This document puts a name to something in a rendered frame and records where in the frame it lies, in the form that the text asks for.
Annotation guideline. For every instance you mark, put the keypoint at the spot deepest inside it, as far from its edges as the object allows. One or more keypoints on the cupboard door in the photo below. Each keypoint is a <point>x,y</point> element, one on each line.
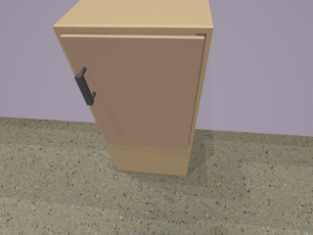
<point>146,85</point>

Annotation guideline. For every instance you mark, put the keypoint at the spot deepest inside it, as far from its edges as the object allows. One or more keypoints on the handle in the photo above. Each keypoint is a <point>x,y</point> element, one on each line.
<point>83,86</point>

